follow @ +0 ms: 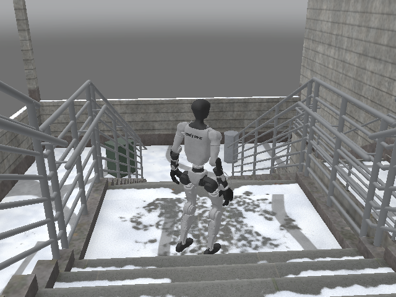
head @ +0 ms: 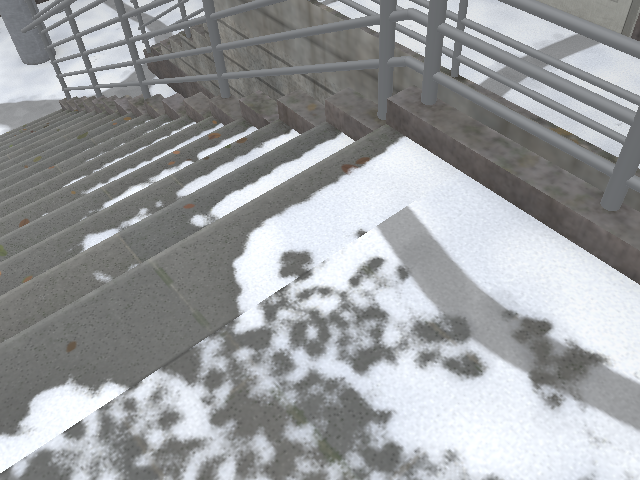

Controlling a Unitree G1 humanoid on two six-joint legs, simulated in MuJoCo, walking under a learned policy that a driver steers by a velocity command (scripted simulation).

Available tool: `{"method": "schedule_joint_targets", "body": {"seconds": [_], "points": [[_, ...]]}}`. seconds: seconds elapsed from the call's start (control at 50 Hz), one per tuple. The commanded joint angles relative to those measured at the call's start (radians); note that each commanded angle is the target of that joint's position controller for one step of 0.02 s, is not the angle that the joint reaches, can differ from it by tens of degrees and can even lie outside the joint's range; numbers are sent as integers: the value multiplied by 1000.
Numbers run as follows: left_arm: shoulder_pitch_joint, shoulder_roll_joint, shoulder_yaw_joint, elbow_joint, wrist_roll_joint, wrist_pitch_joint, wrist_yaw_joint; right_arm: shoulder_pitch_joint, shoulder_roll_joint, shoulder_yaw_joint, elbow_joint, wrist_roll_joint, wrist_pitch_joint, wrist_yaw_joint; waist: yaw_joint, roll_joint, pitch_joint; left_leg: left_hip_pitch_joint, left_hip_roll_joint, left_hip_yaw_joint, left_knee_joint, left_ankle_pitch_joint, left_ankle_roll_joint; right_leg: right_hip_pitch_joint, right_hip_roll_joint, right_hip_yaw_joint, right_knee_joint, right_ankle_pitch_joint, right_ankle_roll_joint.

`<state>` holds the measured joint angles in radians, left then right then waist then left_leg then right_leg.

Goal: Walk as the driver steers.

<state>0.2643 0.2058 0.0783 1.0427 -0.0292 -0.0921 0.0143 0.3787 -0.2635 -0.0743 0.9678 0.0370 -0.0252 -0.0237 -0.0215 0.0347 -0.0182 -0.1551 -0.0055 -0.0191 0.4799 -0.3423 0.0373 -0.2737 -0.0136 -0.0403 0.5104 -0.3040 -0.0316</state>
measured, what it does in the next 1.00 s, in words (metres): walks ahead: left foot, then right foot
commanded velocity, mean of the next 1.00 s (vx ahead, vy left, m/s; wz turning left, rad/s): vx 0.23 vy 0.00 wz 0.07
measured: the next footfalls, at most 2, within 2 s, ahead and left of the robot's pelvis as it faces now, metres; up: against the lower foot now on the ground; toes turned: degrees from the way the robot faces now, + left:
left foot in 0.48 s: +0.40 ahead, +0.11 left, +0.00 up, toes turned +6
right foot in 0.84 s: +0.40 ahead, -0.12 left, +0.00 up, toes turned +4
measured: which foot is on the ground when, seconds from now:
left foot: down 0.00-0.00, up 0.02-0.46, down 0.48-1.00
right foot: down 0.00-0.48, up 0.50-0.82, down 0.84-1.00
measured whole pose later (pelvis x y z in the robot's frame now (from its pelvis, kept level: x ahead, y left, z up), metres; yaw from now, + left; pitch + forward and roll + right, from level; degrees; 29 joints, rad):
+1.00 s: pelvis +0.34 +0.00 +0.00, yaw +4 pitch +0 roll +1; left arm 0.25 0.20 0.04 1.01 0.01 -0.03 0.04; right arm 0.17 -0.22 -0.01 0.97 -0.01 -0.02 -0.02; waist 0.00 0.02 0.01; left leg -0.27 -0.03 0.04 0.46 -0.20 0.03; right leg -0.27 -0.03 0.01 0.51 -0.25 0.01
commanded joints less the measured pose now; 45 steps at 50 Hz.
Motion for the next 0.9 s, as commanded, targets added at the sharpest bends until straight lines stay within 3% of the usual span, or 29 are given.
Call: {"method": "schedule_joint_targets", "body": {"seconds": [0.02,0.04,0.06,0.08,0.12,0.16,0.24,0.3,0.36,0.4,0.44,0.46,0.48,0.5,0.52,0.54,0.56,0.58,0.6,0.64,0.68,0.74,0.78,0.82,0.84,0.86,0.88,0.9], "points": [[380,160,28,58,2,-4,2,-146,33,26,-121,-20,-29,19,150,-302,22,-597,-12,36,511,-180,8,438,-308,534,-280,-180,-132],[370,213,33,68,37,-19,-15,-149,-1,17,-149,12,-44,15,118,-276,47,-708,-14,-59,700,-212,36,339,-439,842,-394,-510,-270],[254,168,14,26,29,-34,-23,-160,-55,10,-160,30,-55,14,76,-173,146,-783,55,-102,768,-104,55,272,-427,808,-414,-568,-265],[172,121,-2,0,21,-39,-28,-144,-82,4,-145,19,-62,17,47,-143,166,-774,90,-98,766,9,58,247,-358,654,-399,-432,-212],[98,100,-16,-26,19,-35,-35,-125,-101,-11,-116,-15,-62,11,17,-126,133,-666,130,-76,646,158,41,204,-236,406,-392,-129,-123],[182,67,-29,1,22,-26,-22,-153,-73,-10,-113,-20,-54,19,43,-133,111,-630,136,-30,596,251,8,219,-182,270,-383,113,-110],[251,98,-29,17,31,-15,4,-277,-24,3,-164,-13,-39,29,76,-109,111,-685,128,-8,470,347,-33,265,-178,155,-373,386,-113],[245,104,-34,6,37,-13,12,-371,-4,14,-203,-6,-39,44,94,-111,129,-615,95,9,305,448,-24,233,-162,65,-393,404,-88],[269,101,-44,20,31,0,14,-463,14,27,-244,-16,-48,65,104,-106,158,-500,52,75,164,465,-6,211,-154,11,-347,610,-70],[278,126,-40,26,28,14,13,-479,14,32,-260,-16,-53,79,93,-129,143,-455,28,84,123,413,19,267,-179,5,-278,750,-79],[235,153,-33,16,27,23,17,-393,-32,20,-243,-23,-61,81,22,-167,75,-346,-14,84,96,340,62,323,-195,18,-145,976,-70],[204,163,-29,6,25,28,18,-256,-73,3,-200,-28,-67,80,-46,-171,1,-209,-44,89,64,353,87,333,-185,21,-14,1050,-57],[181,174,-28,-3,27,26,11,-118,-118,-14,-156,-31,-71,75,-120,-139,-81,-5,-23,65,-24,549,117,271,-137,0,168,983,-24],[228,120,-45,-32,55,13,3,18,-212,-27,-118,-65,-67,61,-112,33,-254,397,204,-154,106,1033,199,-27,-52,-18,490,504,15],[419,21,-77,15,39,-2,-20,26,-205,-12,-104,-69,-57,63,-29,222,-480,637,467,-525,53,1189,411,-248,97,81,815,-407,52],[372,117,-46,42,14,-7,-29,7,-141,-3,-108,-48,-41,62,-64,89,-473,505,402,-496,-14,975,381,-235,55,202,868,-390,49],[235,123,-40,-13,-6,1,-23,-133,-112,8,-128,-32,-36,58,-34,70,-260,322,352,-354,-69,818,323,-315,5,130,837,-324,55],[156,104,-41,-33,5,15,-7,-230,-70,21,-143,-27,-38,56,-3,-24,-140,138,298,-267,-126,720,273,-301,-35,103,760,-249,65],[137,96,-35,-40,16,36,10,-287,-49,30,-149,-35,-43,56,31,-42,-80,-20,264,-201,-168,678,243,-226,-60,104,681,-197,73],[178,48,-42,-40,31,68,25,-323,-58,26,-137,-64,-44,59,81,16,-55,-219,209,-107,-221,634,224,-49,-61,80,531,-138,78],[184,35,-46,-47,34,81,39,-314,-58,29,-122,-76,-47,50,92,60,-75,-248,195,-71,-224,629,234,3,-54,71,386,-124,84],[116,76,-37,-69,37,98,44,-299,-81,26,-107,-56,-33,29,69,69,-91,-253,197,-102,-266,233,212,50,-56,69,227,19,76],[87,85,-31,-74,41,103,41,-311,-82,30,-97,-46,-19,19,80,74,-45,-310,176,-110,-283,-38,170,109,-39,49,122,114,63],[66,89,-28,-77,56,100,37,-280,-45,45,-75,-42,-14,16,81,48,12,-332,140,-109,-270,-186,102,141,-42,51,17,127,39],[57,102,-29,-86,59,96,37,-250,-37,49,-61,-41,-13,16,71,17,45,-322,115,-104,-240,-210,60,129,-80,96,-64,143,20],[27,167,-17,-91,48,91,41,-197,-48,43,-55,-43,-12,15,12,-73,80,-304,59,-64,-204,-159,30,73,-102,120,-83,94,-6],[17,166,-11,-72,38,86,36,-190,-53,41,-50,-45,-6,8,5,-154,92,-199,20,-5,-163,-70,11,-50,-81,122,-124,-72,-19],[5,126,-19,-69,40,77,32,-194,-61,40,-44,-45,-1,2,9,-161,92,-129,19,4,-123,-9,6,-98,-72,123,-160,-122,-11]]}}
